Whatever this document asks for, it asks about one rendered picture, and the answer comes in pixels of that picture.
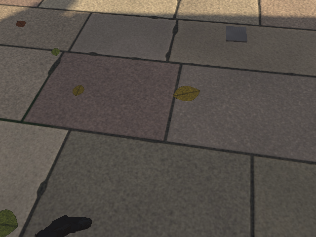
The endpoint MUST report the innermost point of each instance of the robot left hand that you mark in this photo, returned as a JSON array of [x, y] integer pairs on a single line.
[[64, 225]]

